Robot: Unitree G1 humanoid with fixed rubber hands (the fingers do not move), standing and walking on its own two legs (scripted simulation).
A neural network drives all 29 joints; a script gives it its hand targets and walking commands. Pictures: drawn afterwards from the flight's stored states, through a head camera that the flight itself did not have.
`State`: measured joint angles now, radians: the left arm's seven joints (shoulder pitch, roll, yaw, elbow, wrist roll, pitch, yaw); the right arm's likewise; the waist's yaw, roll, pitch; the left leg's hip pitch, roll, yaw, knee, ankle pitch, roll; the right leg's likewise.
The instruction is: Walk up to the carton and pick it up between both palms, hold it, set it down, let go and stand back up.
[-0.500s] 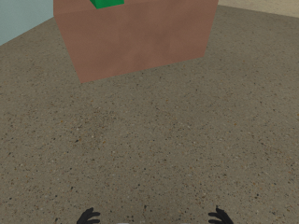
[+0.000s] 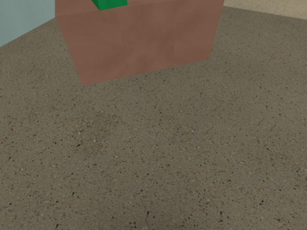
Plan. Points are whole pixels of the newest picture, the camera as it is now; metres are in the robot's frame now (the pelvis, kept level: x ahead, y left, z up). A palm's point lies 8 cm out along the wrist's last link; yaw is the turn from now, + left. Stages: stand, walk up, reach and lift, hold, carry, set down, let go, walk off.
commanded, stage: stand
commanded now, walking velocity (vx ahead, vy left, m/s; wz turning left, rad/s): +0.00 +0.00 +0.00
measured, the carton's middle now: out of the picture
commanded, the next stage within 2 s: walk up in 0.32 s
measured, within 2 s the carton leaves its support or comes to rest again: neither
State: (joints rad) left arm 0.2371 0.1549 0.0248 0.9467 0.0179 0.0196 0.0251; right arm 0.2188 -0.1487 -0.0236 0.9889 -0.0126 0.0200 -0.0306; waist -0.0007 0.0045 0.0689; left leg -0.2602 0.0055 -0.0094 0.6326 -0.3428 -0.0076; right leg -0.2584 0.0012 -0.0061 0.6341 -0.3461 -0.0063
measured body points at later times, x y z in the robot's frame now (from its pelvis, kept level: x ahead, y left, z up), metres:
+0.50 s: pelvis +0.02 +0.00 +0.01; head +0.03 +0.00 +0.46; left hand +0.00 +0.20 -0.16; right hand +0.01 -0.21 -0.16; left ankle +0.00 +0.12 -0.73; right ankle +0.00 -0.12 -0.73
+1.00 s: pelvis +0.15 +0.06 -0.03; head +0.14 +0.08 +0.42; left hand +0.16 +0.33 -0.18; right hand +0.17 -0.18 -0.17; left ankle +0.11 +0.16 -0.73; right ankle +0.22 -0.05 -0.67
